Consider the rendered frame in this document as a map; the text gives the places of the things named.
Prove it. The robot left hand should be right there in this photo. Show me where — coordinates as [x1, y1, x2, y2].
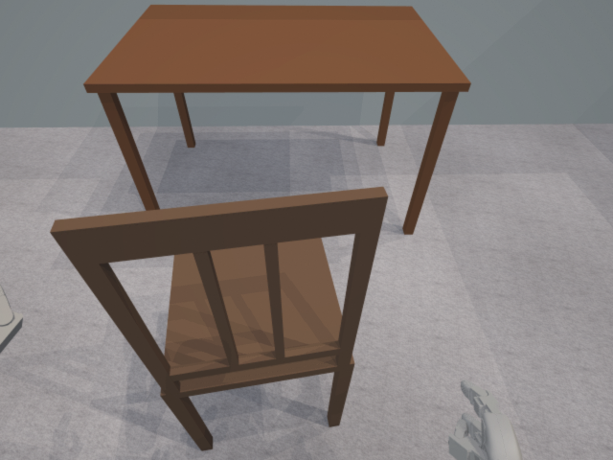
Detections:
[0, 285, 23, 354]

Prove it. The table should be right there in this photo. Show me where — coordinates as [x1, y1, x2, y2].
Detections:
[83, 5, 471, 235]

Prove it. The chair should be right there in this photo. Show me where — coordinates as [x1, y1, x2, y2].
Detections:
[50, 187, 388, 451]

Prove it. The robot right hand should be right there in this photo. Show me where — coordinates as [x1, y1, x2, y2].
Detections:
[448, 379, 523, 460]

